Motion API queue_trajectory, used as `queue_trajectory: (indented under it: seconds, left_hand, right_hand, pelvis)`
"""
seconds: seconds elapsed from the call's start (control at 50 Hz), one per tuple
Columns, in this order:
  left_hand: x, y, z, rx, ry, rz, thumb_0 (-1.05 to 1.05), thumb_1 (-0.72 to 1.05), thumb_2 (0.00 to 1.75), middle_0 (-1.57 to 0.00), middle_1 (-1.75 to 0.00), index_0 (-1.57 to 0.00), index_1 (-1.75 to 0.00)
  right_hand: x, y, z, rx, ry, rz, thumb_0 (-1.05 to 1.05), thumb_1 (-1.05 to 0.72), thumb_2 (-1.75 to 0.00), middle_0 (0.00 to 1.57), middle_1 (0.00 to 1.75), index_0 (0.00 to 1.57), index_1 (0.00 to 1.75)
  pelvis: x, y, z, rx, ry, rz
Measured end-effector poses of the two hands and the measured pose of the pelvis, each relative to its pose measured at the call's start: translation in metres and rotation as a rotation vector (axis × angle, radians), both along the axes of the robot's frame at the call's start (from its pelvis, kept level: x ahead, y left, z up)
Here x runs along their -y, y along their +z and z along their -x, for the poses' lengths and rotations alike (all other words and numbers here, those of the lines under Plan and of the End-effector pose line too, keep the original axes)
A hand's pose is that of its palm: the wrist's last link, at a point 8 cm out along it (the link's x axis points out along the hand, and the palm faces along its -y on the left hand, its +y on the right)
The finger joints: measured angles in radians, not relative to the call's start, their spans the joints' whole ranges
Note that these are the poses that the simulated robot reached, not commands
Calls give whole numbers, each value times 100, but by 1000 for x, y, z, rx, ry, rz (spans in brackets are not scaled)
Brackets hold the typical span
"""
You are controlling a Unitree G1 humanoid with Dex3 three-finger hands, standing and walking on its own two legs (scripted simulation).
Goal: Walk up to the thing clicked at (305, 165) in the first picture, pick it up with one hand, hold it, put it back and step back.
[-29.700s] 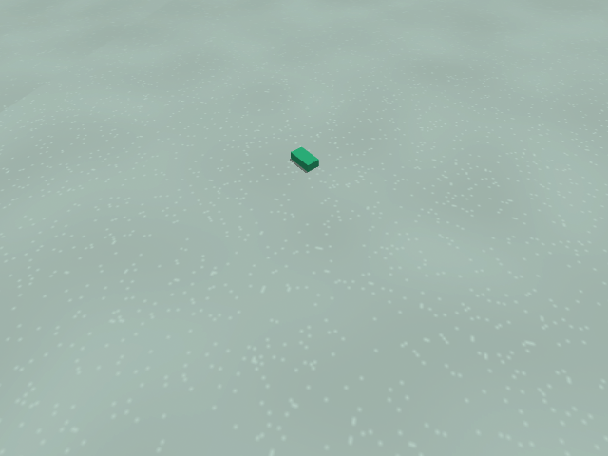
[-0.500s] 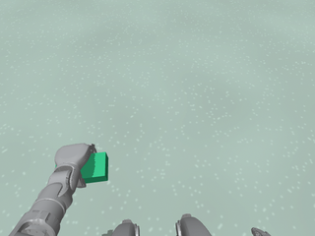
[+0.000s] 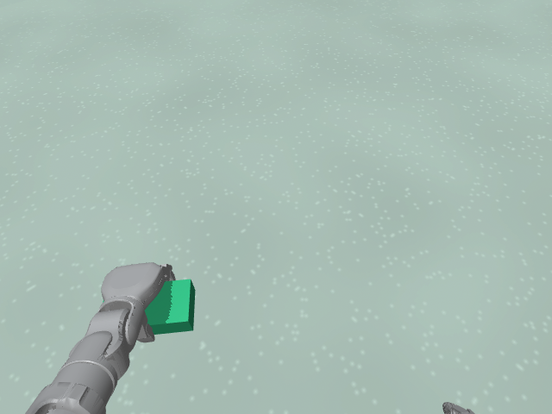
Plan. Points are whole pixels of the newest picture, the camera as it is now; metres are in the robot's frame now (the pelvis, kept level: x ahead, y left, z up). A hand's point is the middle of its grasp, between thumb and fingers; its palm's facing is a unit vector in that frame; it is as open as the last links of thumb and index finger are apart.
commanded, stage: hold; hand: left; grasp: from above
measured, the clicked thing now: (149, 308) +0.33 +0.22 -0.10
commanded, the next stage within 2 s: crouch in 1.76 s
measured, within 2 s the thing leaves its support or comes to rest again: neither
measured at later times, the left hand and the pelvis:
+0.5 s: hand (133, 307) +0.31 +0.22 -0.04, palm faces -0.45 -0.04 -0.89, open 10.1 cm; pelvis +0.00 +0.00 +0.02, yaw -1 degrees
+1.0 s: hand (132, 319) +0.28 +0.21 -0.02, palm faces -0.44 -0.05 -0.90, open 10.2 cm; pelvis -0.01 +0.00 +0.02, yaw +0 degrees
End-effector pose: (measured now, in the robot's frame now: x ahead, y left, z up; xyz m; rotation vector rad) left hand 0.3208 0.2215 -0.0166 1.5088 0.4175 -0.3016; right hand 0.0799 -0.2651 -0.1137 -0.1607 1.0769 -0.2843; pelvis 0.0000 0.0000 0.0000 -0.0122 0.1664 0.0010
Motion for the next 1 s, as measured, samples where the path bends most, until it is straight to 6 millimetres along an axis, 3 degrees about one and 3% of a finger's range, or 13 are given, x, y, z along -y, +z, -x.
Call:
queue_trajectory:
  seconds: [0.22, 1.0]
  left_hand:
    - [-2, 20, -4, -1, -3, 2, 0, 2, 44, -67, -50, -71, -46]
    - [5, 50, 34, 2, -33, 15, 0, 1, 46, -65, -54, -69, -51]
  right_hand:
    - [0, 12, -13, 45, 0, -6, 1, -90, -89, 21, 30, 20, 30]
    - [-7, 30, -27, 130, 56, -33, 1, -90, -90, 20, 30, 20, 30]
  pelvis:
    - [-2, 9, -5, 35, -6, -1]
    - [2, 23, 14, 134, -8, -12]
